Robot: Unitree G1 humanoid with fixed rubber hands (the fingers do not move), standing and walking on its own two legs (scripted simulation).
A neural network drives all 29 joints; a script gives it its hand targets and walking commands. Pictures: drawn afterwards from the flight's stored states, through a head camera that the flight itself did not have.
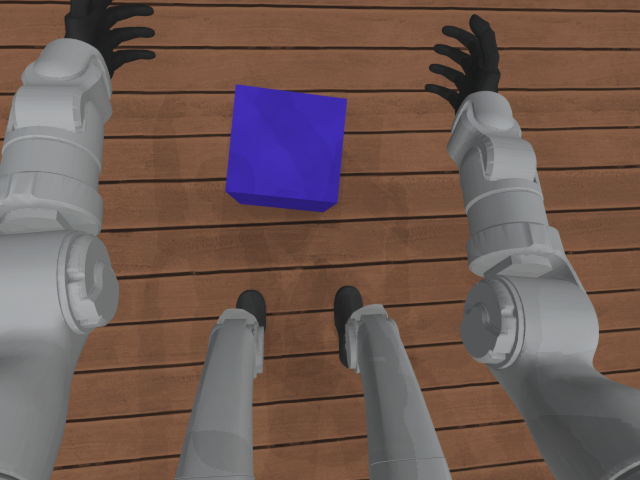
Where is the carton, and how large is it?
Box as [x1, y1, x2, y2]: [225, 84, 346, 211]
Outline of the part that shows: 236,84 225,190 238,202 245,204 324,211 336,203 346,99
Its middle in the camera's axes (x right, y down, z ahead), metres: -0.08 -0.17 +0.84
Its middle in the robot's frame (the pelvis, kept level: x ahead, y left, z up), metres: +0.53 +0.02 -0.53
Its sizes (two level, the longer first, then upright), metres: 0.210 0.200 0.250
